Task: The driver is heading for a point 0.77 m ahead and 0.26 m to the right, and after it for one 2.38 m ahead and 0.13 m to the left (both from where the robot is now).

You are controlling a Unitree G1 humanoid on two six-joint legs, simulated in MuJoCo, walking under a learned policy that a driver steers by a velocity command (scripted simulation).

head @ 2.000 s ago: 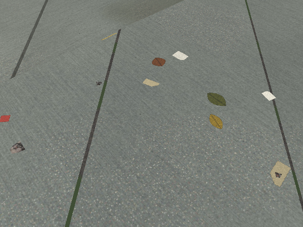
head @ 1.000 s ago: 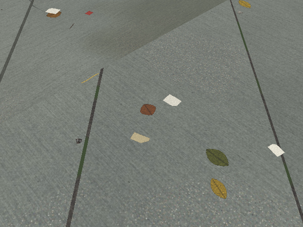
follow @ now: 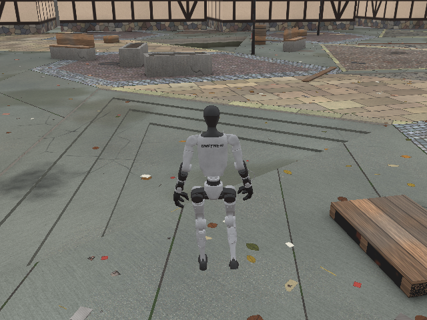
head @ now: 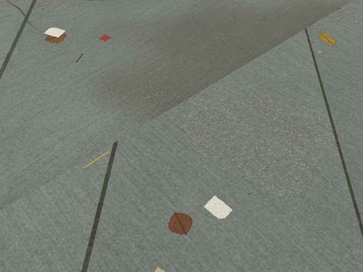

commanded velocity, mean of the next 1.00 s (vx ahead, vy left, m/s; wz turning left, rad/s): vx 0.50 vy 0.00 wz -0.45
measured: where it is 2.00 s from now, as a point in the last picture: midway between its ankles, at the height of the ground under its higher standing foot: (252, 159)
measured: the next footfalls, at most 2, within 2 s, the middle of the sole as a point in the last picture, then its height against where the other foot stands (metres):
right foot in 0.44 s outside the picture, level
left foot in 0.94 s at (203, 211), level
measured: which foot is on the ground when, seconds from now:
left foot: down 0.00-0.46, up 0.48-0.92, down 0.94-1.00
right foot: up 0.00-0.42, down 0.44-0.94, up 0.96-1.00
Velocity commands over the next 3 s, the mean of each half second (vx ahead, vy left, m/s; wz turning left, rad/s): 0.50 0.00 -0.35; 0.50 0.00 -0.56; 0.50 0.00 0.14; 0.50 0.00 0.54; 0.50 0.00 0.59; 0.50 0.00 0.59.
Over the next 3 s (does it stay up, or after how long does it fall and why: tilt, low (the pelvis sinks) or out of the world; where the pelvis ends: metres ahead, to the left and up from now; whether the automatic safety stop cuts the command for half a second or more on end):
stays up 1.56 -0.21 -0.09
